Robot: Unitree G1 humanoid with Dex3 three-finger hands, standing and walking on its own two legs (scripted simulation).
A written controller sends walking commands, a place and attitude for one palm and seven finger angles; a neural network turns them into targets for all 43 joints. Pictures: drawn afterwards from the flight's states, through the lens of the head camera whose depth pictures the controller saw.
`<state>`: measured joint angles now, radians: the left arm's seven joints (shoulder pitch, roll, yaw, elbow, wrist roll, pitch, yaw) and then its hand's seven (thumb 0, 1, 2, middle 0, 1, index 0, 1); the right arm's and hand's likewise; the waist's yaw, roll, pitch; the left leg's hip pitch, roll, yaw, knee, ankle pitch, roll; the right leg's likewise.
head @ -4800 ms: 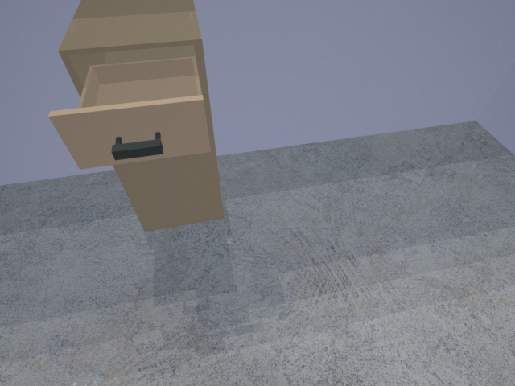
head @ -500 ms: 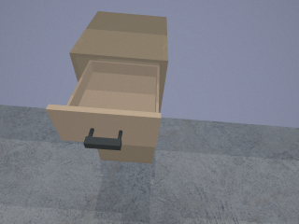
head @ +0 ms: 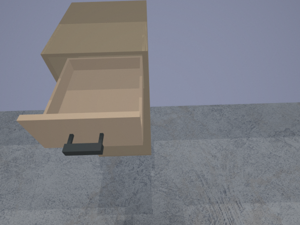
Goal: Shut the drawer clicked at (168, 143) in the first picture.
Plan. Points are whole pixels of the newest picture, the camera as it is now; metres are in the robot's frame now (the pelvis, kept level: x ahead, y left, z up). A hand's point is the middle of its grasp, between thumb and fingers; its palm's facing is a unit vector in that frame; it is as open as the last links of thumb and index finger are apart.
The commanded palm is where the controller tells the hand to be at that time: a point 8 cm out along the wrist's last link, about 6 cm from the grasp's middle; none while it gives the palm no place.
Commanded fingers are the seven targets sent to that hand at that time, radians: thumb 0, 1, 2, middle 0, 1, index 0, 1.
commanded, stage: come to a stop and stand still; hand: left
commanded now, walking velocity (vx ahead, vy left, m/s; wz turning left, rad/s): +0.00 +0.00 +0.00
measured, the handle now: (85, 142) +0.34 +0.20 +0.00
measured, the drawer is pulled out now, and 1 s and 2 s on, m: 0.28 0.28 0.28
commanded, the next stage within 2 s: look again from close up in 1.06 s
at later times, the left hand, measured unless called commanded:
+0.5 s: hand out of the picture +0.02 +0.21 -0.17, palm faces +0.05 -0.98 -0.21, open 7.4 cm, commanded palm none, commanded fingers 0.00 0.90 0.90 -0.20 -0.30 -0.20 -0.30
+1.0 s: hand out of the picture -0.06 +0.23 -0.16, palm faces +0.02 -0.98 -0.18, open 7.4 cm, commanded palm none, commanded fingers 0.00 0.90 0.90 -0.20 -0.30 -0.20 -0.30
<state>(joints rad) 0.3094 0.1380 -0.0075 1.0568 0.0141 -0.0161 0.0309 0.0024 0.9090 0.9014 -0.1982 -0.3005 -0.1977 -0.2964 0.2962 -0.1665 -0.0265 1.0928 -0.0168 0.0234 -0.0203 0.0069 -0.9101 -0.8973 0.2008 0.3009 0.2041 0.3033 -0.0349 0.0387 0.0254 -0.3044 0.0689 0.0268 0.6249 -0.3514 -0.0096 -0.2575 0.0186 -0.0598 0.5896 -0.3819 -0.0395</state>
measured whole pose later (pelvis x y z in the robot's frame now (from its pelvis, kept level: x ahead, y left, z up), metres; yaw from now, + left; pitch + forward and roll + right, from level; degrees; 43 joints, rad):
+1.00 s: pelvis -0.03 +0.07 +0.01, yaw -1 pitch -2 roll +0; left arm 0.33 0.13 0.00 1.11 0.01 0.00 0.04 0.00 0.91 0.90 -0.20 -0.30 -0.20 -0.30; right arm 0.31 -0.12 0.00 1.18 0.00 0.00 -0.02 0.00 -0.91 -0.90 0.20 0.30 0.20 0.30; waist -0.01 -0.01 0.05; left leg -0.17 -0.03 0.11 0.44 -0.24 0.06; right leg -0.15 -0.09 -0.01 0.44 -0.26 0.07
